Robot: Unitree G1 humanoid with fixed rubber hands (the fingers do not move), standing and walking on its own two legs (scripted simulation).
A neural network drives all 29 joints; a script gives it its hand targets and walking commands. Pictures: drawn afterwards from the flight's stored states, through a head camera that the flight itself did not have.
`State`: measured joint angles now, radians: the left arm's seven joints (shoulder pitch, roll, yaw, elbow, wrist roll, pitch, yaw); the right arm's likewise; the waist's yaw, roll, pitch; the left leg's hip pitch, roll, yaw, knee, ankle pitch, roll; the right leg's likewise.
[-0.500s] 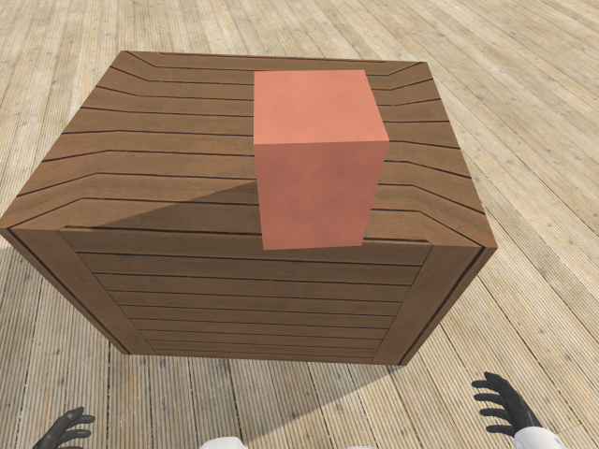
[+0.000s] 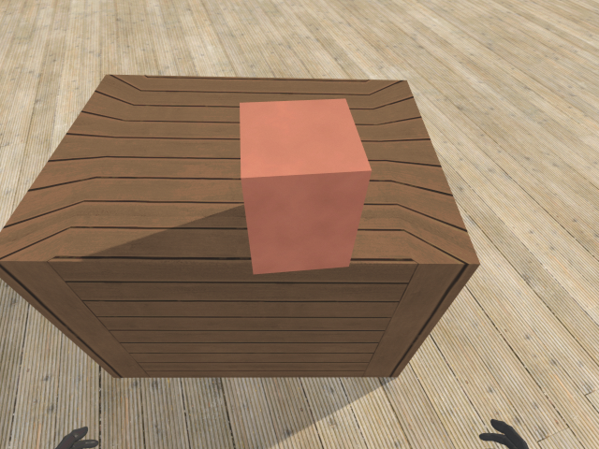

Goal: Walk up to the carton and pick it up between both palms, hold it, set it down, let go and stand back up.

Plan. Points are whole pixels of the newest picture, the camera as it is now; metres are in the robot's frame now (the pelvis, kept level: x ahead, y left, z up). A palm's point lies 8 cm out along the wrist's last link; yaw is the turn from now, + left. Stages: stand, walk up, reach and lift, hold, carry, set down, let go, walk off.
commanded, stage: walk up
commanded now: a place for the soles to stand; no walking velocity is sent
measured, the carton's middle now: (297, 189) +0.52 -0.01 +0.02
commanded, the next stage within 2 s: none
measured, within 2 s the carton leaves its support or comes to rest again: neither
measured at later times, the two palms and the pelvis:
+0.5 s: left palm out of the picture +0.12 +0.30 -0.09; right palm out of the picture +0.07 -0.35 -0.12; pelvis +0.04 -0.02 -0.01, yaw -3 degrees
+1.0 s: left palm (90, 379) +0.24 +0.31 -0.11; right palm (471, 326) +0.32 -0.31 -0.11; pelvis +0.16 -0.01 -0.03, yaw -1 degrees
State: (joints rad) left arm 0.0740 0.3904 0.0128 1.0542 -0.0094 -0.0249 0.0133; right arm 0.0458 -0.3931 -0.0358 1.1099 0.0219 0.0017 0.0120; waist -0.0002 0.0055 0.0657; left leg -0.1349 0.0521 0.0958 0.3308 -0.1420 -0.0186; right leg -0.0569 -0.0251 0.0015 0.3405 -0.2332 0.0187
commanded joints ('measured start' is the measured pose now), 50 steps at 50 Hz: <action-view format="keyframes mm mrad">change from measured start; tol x32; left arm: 1 -46 208 47 -35 2 -15 9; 22 458 289 158 -224 37 -13 -18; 50 129 283 58 -323 -7 -32 -4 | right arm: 1 -62 -193 -35 -32 -1 -17 -10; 38 291 -322 -121 -402 -49 -10 -4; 50 -25 -242 -43 -369 4 3 7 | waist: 1 6 -4 -91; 18 -33 168 3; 22 177 -338 1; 39 -64 230 -189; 50 -6 5 -52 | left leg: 1 107 112 -103 -49 113 52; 10 94 116 -107 -75 58 52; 14 187 262 -325 -180 -652 190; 20 -259 222 -118 -72 -585 170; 23 -652 -55 -204 639 -499 69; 36 0 -33 -50 227 63 51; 39 112 307 -655 25 94 281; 46 -336 171 -249 123 -180 81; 50 85 98 -171 148 148 33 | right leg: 1 -76 -135 79 -92 213 -39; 16 -511 -68 31 366 -307 -81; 21 204 -2 -38 127 -131 -110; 23 83 -385 662 -270 -644 -286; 34 -173 -249 -30 8 261 -161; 37 -291 -185 -91 288 228 -85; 40 -286 1 61 761 -453 -33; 50 -293 -150 180 20 106 -44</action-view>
